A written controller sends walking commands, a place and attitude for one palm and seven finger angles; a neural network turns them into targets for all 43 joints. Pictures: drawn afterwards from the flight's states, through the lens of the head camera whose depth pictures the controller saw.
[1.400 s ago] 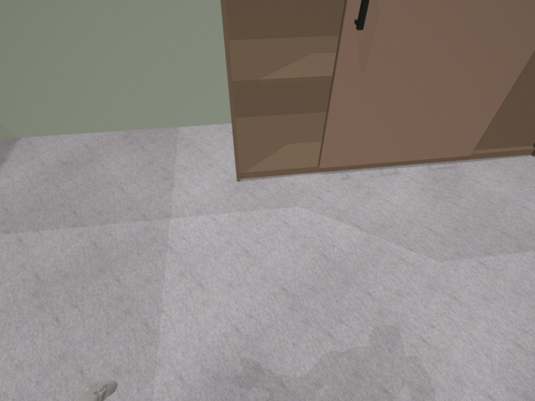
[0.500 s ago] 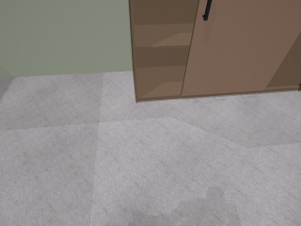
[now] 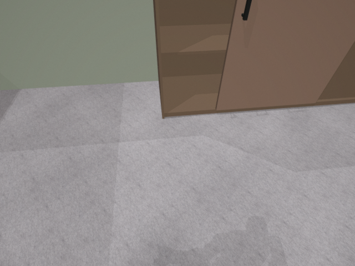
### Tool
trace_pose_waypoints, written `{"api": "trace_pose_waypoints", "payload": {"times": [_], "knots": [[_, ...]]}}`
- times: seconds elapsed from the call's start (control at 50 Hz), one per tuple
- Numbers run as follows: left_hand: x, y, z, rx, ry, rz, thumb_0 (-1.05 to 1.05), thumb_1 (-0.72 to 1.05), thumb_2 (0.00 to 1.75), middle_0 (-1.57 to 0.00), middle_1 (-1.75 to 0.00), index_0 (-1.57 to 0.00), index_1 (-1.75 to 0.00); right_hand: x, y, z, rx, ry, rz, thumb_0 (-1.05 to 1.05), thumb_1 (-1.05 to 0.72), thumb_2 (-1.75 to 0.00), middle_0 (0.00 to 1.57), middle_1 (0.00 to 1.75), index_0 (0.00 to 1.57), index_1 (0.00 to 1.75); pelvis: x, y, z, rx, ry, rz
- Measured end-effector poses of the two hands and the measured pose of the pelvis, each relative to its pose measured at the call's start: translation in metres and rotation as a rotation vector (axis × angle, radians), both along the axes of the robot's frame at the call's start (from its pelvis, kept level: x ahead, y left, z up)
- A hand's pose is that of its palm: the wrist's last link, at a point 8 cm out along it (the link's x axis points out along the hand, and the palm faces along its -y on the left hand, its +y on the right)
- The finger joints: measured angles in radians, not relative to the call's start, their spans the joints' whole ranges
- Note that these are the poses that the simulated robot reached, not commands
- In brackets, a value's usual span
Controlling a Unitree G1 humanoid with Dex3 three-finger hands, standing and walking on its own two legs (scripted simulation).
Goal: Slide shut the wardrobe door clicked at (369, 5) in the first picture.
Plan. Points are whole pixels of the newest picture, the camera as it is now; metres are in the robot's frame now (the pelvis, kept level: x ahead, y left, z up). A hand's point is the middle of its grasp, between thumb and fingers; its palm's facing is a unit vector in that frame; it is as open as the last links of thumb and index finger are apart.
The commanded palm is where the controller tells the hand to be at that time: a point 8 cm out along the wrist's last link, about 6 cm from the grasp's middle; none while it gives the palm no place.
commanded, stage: look at it before walking up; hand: right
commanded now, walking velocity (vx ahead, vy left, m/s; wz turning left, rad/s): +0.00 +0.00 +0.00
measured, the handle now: out of the picture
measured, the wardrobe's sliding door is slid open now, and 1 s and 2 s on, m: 0.43 0.43 0.43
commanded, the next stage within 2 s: walk to a spot facing it in 0.24 s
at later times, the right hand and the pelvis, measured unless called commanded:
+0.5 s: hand out of the picture +0.07 -0.24 -0.17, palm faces +0.02 +0.95 -0.30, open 7.4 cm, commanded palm none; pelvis +0.01 -0.01 +0.00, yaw -2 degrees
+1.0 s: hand out of the picture +0.16 -0.31 -0.18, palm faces +0.28 +0.94 -0.18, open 7.4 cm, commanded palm none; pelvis +0.15 -0.11 +0.00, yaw -16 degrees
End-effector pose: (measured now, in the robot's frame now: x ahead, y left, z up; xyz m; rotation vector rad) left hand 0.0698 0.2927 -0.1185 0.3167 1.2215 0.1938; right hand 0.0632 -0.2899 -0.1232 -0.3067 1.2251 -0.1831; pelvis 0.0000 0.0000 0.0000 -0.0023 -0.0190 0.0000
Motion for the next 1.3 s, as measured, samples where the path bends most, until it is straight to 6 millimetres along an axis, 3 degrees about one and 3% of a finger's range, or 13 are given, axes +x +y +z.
{"api": "trace_pose_waypoints", "payload": {"times": [0.44, 0.58, 0.7, 0.76, 0.82, 0.9, 1.02, 1.14, 1.24, 1.3], "knots": [[0.011, -0.011, -0.002, -0.012, -0.011, -0.015, 0.01, 0.90, 0.90, -0.20, -0.30, -0.20, -0.30, 0.006, -0.002, -0.001, -0.001, -0.016, -0.018, 0.01, -0.91, -0.90, 0.20, 0.30, 0.20, 0.30, 0.006, -0.004, -0.001, 0.003, 0.000, -0.013], [0.003, -0.044, -0.012, -0.046, 0.115, -0.050, 0.01, 0.91, 0.90, -0.20, -0.30, -0.20, -0.30, -0.026, 0.006, -0.022, 0.085, 0.019, -0.128, 0.00, -0.91, -0.90, 0.20, 0.30, 0.20, 0.30, 0.026, -0.019, -0.006, 0.027, 0.017, -0.090], [0.029, -0.089, -0.018, -0.050, 0.126, -0.101, 0.01, 0.90, 0.90, -0.20, -0.30, -0.20, -0.30, -0.063, -0.011, -0.051, 0.151, 0.135, -0.243, 0.01, -0.91, -0.90, 0.20, 0.30, 0.20, 0.30, 0.053, -0.054, -0.021, 0.030, 0.014, -0.178], [0.037, -0.110, -0.022, -0.052, 0.116, -0.091, 0.01, 0.90, 0.90, -0.20, -0.30, -0.20, -0.30, -0.063, -0.023, -0.054, 0.161, 0.195, -0.268, 0.01, -0.91, -0.90, 0.20, 0.30, 0.20, 0.30, 0.066, -0.071, -0.023, 0.019, 0.018, -0.182], [0.039, -0.130, -0.017, -0.066, 0.152, -0.085, 0.01, 0.91, 0.90, -0.20, -0.30, -0.20, -0.30, -0.039, -0.035, -0.044, 0.165, 0.173, -0.284, 0.01, -0.91, -0.90, 0.20, 0.30, 0.20, 0.30, 0.083, -0.083, -0.014, 0.019, 0.027, -0.208], [0.048, -0.155, -0.011, -0.094, 0.210, -0.101, 0.01, 0.90, 0.90, -0.20, -0.30, -0.20, -0.30, 0.008, -0.049, -0.030, 0.162, 0.074, -0.304, 0.01, -0.91, -0.90, 0.20, 0.30, 0.20, 0.30, 0.109, -0.095, -0.003, 0.023, 0.036, -0.250], [0.083, -0.178, -0.014, -0.124, 0.241, -0.098, 0.01, 0.90, 0.90, -0.20, -0.30, -0.20, -0.30, 0.088, -0.063, -0.023, 0.154, -0.037, -0.319, 0.01, -0.91, -0.90, 0.20, 0.30, 0.20, 0.30, 0.158, -0.107, -0.002, 0.017, 0.032, -0.293], [0.130, -0.185, -0.026, -0.134, 0.276, -0.093, 0.01, 0.90, 0.90, -0.20, -0.30, -0.20, -0.30, 0.184, -0.069, -0.023, 0.149, -0.119, -0.302, 0.01, -0.91, -0.90, 0.20, 0.30, 0.20, 0.30, 0.218, -0.111, -0.011, 0.000, 0.029, -0.327], [0.179, -0.176, -0.048, -0.136, 0.356, -0.108, 0.01, 0.90, 0.90, -0.20, -0.30, -0.20, -0.30, 0.270, -0.071, -0.026, 0.120, -0.210, -0.287, 0.01, -0.91, -0.90, 0.20, 0.30, 0.20, 0.30, 0.282, -0.111, -0.030, -0.009, 0.024, -0.365], [0.229, -0.171, -0.054, -0.132, 0.371, -0.158, 0.01, 0.90, 0.90, -0.20, -0.30, -0.20, -0.30, 0.292, -0.071, -0.022, 0.097, -0.250, -0.325, 0.01, -0.91, -0.90, 0.20, 0.30, 0.20, 0.30, 0.314, -0.109, -0.031, -0.001, 0.004, -0.408]]}}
